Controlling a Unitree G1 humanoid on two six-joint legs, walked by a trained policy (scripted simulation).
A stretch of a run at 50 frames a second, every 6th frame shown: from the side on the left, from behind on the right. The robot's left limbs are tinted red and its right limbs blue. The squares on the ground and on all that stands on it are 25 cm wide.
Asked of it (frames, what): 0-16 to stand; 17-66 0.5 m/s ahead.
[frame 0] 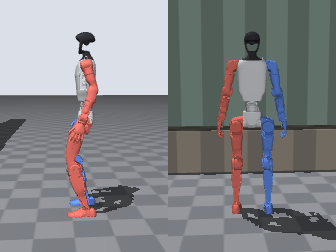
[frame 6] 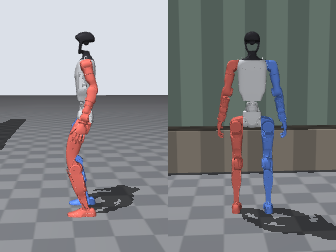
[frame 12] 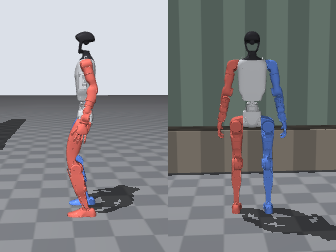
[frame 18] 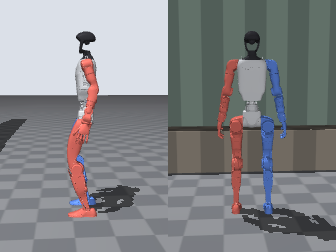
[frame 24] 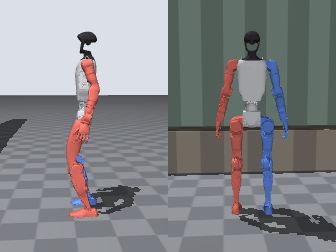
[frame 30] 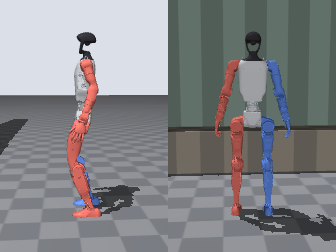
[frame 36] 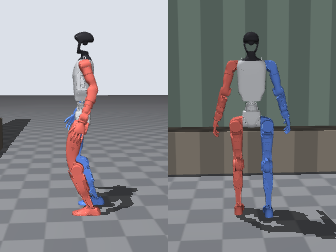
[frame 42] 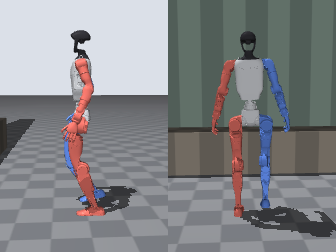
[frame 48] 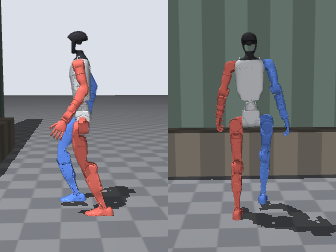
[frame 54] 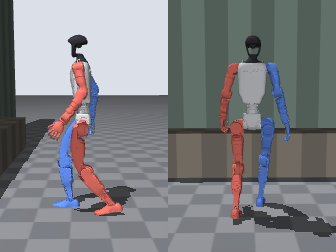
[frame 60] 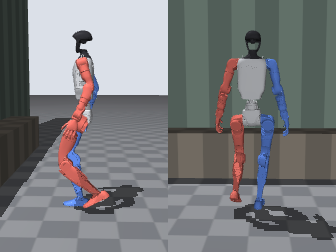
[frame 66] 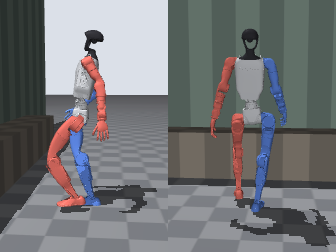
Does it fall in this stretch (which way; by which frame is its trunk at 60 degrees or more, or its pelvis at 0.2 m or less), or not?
no
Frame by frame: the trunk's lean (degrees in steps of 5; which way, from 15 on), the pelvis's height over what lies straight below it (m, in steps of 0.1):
0: 0, 0.8
6: 0, 0.8
12: 0, 0.8
18: 0, 0.8
24: 0, 0.8
30: 5, 0.8
36: 0, 0.8
42: 0, 0.8
48: 5, 0.8
54: 5, 0.7
60: 0, 0.8
66: 10, 0.8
